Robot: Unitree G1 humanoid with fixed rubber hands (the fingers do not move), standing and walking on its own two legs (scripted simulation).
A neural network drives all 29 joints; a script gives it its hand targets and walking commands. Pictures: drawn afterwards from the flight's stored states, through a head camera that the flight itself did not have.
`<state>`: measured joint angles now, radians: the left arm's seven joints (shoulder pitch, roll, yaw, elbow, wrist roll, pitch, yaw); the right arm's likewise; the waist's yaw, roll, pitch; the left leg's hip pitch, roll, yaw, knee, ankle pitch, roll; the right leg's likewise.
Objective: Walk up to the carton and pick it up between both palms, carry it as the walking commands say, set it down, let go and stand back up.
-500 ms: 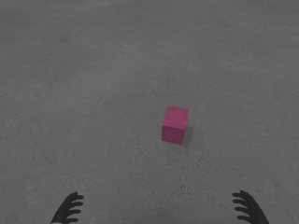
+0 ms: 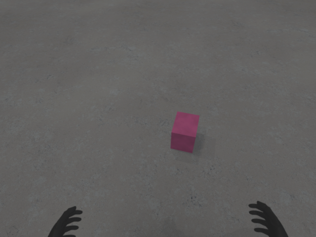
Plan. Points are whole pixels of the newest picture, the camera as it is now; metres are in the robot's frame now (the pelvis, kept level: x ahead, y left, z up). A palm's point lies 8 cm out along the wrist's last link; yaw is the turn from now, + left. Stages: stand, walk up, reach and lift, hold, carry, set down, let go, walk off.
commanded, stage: stand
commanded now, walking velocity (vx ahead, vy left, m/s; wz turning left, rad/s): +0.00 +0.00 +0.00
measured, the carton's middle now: (184, 132) +0.90 -0.13 -0.65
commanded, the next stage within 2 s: walk up in 0.32 s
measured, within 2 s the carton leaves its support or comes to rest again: neither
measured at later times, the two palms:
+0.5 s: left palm out of the picture +0.13 +0.29 -0.08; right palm (278, 236) +0.15 -0.26 -0.07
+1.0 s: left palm out of the picture +0.14 +0.18 -0.07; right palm (291, 226) +0.19 -0.33 -0.11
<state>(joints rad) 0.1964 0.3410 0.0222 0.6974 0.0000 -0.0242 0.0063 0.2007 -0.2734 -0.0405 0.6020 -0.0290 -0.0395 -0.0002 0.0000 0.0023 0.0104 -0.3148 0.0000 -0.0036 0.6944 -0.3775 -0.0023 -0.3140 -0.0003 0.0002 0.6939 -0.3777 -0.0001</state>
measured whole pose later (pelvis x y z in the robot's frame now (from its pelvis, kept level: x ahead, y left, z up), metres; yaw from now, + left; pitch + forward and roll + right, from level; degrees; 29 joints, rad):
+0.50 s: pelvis +0.00 +0.00 +0.00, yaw +0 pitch +0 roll +0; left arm 0.20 0.34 0.02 0.74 0.00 -0.02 0.01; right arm 0.20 -0.29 -0.04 0.60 -0.03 -0.04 0.00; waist 0.00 0.01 0.01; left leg -0.31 0.00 0.00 0.69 -0.38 0.00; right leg -0.31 0.00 0.00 0.69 -0.38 0.00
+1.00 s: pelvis +0.11 -0.07 +0.02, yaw -4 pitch +3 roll +5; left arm 0.39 0.19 0.02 0.87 0.00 -0.05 -0.02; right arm 0.29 -0.29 -0.05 0.64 -0.03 0.00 0.03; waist 0.00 0.07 0.01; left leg -0.50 0.03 -0.01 1.09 -0.40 -0.04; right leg -0.26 -0.01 0.01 0.57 -0.36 -0.05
